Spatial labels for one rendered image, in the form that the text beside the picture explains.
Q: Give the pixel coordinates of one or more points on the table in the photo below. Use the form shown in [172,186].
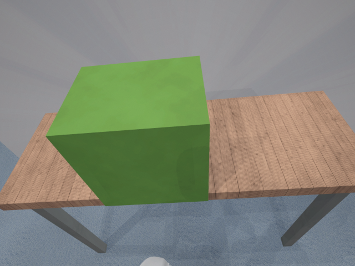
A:
[260,146]

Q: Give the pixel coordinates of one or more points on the carton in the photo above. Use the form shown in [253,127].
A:
[138,132]

